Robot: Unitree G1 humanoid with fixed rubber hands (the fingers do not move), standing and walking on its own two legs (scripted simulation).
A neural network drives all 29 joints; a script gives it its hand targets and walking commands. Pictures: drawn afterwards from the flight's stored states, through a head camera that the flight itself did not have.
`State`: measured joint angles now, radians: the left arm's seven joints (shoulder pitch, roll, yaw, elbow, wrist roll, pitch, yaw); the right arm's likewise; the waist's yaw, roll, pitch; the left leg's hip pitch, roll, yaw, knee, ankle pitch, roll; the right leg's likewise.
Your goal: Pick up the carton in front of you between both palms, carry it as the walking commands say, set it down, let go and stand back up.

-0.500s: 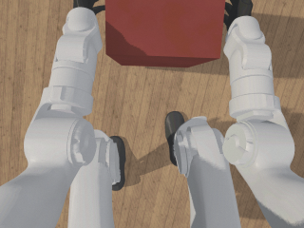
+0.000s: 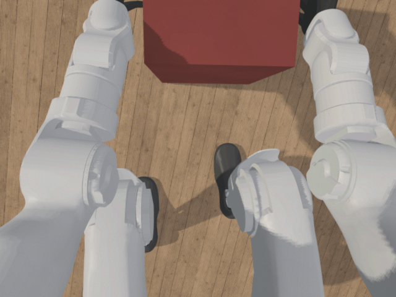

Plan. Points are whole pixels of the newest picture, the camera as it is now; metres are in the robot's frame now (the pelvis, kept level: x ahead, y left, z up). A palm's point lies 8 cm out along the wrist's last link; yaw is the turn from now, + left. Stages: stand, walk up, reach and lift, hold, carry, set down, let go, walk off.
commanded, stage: set down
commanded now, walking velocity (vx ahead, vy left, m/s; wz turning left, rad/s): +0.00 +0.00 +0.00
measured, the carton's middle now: (212, 20) +0.54 -0.12 -0.25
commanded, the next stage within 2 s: none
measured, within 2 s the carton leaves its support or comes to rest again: rests again in 0.06 s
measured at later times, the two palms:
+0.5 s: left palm (116, 6) +0.56 +0.04 -0.17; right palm (319, 17) +0.50 -0.27 -0.17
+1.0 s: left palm (86, 0) +0.58 +0.08 -0.19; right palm (326, 23) +0.50 -0.30 -0.19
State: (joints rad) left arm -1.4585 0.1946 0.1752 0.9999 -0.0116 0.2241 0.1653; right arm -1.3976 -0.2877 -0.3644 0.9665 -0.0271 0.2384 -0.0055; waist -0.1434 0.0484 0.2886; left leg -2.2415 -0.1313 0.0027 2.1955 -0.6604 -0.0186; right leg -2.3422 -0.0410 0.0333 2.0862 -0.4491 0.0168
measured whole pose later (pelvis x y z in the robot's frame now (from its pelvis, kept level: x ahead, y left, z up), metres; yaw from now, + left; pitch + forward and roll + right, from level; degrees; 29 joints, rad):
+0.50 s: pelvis -0.01 +0.00 -0.01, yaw -1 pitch +37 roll -1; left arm -1.52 0.17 0.28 1.01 0.11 0.20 0.05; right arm -1.45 -0.34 -0.46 1.03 -0.08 0.21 0.09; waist -0.12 0.03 0.39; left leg -2.22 -0.14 -0.01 2.23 -0.65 -0.02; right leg -2.31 -0.04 0.02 2.11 -0.44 0.01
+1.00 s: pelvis -0.01 -0.01 -0.01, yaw +0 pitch +35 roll +0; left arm -1.55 0.40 -0.05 1.06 -0.20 0.13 0.11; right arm -1.48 -0.43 -0.32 1.19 0.15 0.02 -0.04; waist -0.12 0.03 0.48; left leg -2.17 -0.14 -0.02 2.24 -0.67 -0.04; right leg -2.27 -0.05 0.01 2.13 -0.46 0.00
